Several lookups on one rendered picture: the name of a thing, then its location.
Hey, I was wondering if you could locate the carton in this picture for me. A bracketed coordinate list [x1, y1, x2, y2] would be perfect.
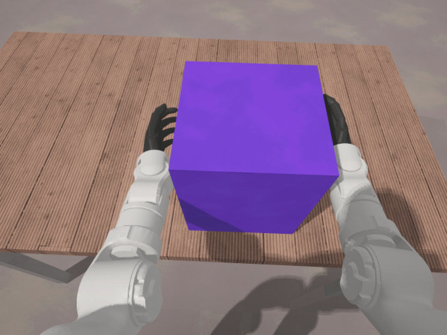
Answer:
[168, 61, 339, 234]

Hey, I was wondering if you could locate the table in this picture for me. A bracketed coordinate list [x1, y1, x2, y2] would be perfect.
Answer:
[0, 31, 447, 297]

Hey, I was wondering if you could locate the left robot forearm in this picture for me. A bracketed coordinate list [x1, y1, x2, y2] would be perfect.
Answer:
[77, 150, 174, 311]

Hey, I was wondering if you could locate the robot right upper arm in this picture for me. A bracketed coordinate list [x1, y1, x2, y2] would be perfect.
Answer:
[340, 244, 447, 335]

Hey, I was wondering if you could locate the robot right hand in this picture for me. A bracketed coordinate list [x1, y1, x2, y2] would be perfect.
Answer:
[323, 94, 351, 146]

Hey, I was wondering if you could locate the robot left upper arm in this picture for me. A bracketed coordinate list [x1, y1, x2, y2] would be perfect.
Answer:
[40, 259, 163, 335]

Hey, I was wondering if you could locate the robot left hand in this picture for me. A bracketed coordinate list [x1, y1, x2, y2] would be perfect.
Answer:
[143, 103, 178, 153]

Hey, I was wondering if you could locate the right robot forearm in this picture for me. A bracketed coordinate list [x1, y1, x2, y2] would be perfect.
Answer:
[330, 143, 434, 302]

